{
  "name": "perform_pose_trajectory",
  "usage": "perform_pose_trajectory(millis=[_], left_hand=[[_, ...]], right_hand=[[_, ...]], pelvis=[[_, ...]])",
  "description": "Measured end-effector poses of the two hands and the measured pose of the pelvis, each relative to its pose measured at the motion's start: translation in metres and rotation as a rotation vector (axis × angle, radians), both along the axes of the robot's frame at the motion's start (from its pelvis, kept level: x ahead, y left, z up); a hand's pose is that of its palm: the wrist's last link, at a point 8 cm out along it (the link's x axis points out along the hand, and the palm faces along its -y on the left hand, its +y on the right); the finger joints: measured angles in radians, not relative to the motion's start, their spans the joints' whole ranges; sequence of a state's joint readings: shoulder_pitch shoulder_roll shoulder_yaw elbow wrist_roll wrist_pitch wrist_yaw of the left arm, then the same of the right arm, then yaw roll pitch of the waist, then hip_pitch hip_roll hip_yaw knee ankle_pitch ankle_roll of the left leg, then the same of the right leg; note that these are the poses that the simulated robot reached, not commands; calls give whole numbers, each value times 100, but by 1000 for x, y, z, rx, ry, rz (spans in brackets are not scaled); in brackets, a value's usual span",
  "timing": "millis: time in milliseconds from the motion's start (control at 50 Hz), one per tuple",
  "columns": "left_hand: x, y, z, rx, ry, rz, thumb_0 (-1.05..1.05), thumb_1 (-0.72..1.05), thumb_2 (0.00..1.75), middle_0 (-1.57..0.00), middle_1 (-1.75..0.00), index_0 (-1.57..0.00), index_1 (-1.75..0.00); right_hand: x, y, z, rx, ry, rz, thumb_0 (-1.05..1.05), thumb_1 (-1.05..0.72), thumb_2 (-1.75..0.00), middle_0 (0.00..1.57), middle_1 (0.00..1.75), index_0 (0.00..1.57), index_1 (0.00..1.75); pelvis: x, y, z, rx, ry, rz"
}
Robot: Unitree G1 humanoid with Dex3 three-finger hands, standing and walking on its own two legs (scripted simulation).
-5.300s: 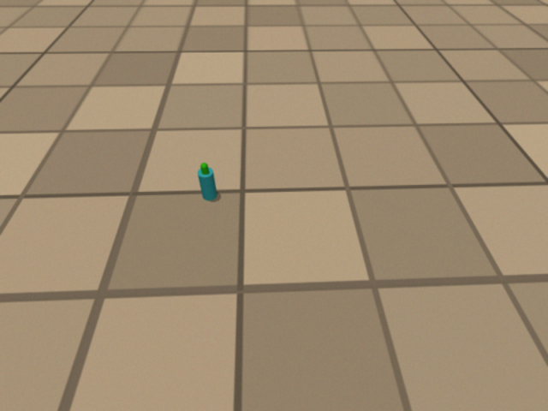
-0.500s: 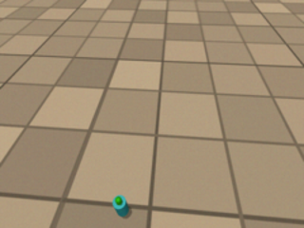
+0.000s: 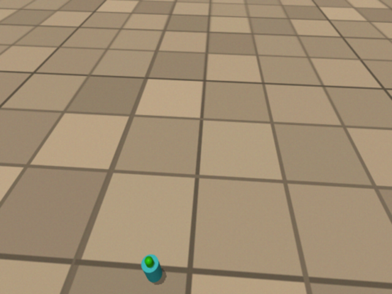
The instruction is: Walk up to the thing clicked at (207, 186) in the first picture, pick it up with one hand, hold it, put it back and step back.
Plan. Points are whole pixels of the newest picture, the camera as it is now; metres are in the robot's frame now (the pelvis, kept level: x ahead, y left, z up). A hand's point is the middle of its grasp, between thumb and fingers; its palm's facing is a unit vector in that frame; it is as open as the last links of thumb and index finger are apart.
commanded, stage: stand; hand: left
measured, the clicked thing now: (151, 267) +0.37 +0.20 -0.67
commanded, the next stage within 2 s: none
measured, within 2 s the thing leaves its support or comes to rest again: neither
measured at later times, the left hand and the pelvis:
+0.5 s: hand out of the picture +0.07 +0.25 -0.16, palm faces -0.02 -0.94 -0.34, open 7.4 cm; pelvis +0.00 +0.00 +0.00, yaw +0 degrees
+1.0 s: hand out of the picture +0.07 +0.25 -0.16, palm faces -0.02 -0.94 -0.34, open 7.4 cm; pelvis +0.00 -0.01 +0.00, yaw +0 degrees
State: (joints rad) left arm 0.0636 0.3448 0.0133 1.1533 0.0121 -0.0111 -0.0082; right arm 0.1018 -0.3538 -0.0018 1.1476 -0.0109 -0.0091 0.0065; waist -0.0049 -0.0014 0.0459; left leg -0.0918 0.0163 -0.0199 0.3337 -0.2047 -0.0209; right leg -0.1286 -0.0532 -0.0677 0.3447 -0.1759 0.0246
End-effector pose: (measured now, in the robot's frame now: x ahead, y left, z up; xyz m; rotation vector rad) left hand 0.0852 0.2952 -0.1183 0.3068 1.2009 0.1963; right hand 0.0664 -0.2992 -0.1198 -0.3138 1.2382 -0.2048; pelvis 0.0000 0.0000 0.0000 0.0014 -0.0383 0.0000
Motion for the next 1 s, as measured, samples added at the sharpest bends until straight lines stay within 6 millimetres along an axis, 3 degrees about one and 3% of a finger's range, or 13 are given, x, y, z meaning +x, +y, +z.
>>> perform_pose_trajectory(millis=[540, 1000], left_hand=[[-24, -2, -1, 6, 46, 10, 0, 90, 90, -21, -30, -20, -30], [-17, -4, 0, 9, 38, 1, 0, 90, 90, -21, -30, -20, -30]], right_hand=[[7, -2, 1, 3, -10, 28, 0, -91, -90, 20, 30, 20, 30], [1, -5, -1, 2, 7, 22, 0, -91, -90, 20, 30, 20, 30]], pelvis=[[-2, -5, 1, -1, 1, 1], [1, -7, 1, 0, 4, 0]])
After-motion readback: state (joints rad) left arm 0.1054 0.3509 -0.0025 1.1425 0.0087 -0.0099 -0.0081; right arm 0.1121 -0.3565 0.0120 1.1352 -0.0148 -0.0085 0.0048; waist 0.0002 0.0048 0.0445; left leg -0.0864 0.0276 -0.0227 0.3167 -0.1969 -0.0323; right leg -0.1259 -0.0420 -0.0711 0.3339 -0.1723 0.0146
